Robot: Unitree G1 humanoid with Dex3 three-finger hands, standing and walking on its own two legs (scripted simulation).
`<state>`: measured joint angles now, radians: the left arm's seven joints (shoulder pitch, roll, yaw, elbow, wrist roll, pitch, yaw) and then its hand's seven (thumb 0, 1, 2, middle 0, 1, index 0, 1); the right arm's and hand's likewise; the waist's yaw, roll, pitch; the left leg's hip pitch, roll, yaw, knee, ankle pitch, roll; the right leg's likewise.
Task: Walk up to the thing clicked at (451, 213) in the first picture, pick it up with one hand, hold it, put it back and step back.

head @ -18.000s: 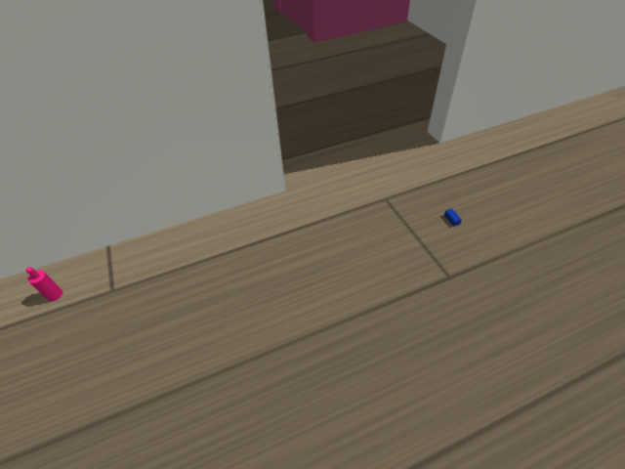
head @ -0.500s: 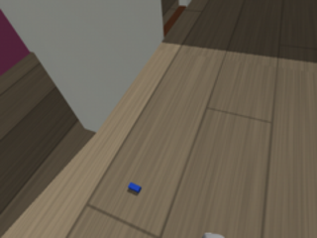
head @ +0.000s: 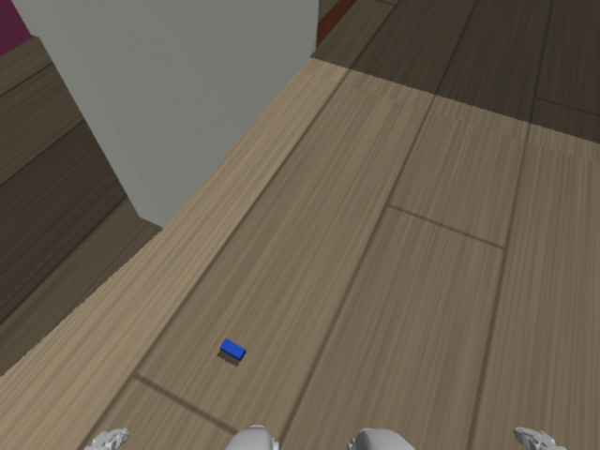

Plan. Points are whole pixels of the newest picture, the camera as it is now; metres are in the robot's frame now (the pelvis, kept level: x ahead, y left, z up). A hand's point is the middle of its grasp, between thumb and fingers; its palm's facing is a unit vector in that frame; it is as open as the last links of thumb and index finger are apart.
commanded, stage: walk up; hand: left
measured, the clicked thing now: (233, 349) +0.46 +0.22 -0.74
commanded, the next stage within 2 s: none
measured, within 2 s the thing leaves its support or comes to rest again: neither
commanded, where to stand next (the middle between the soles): +0.05 -0.03 m, yaw -2 degrees
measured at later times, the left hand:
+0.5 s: hand out of the picture +0.04 +0.26 -0.13, palm faces -0.02 -0.92 -0.38, open 7.3 cm
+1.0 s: hand out of the picture +0.05 +0.24 -0.13, palm faces +0.01 -0.94 -0.35, open 7.3 cm
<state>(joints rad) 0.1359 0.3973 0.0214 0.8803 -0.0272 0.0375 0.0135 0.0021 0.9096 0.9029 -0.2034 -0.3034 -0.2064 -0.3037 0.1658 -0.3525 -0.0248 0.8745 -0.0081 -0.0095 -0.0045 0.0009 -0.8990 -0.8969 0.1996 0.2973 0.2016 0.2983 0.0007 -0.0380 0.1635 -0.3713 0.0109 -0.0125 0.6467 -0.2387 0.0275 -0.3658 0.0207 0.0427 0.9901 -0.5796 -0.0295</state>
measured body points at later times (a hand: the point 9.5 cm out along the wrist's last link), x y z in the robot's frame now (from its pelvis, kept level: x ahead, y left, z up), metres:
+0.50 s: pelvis -0.04 -0.01 +0.01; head -0.03 -0.01 +0.46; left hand +0.04 +0.31 -0.11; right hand +0.04 -0.30 -0.12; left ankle +0.02 +0.12 -0.72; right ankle -0.04 -0.15 -0.72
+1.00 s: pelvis -0.02 -0.01 +0.02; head -0.02 -0.01 +0.47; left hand +0.05 +0.29 -0.11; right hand +0.07 -0.31 -0.11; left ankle +0.02 +0.12 -0.72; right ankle -0.04 -0.15 -0.72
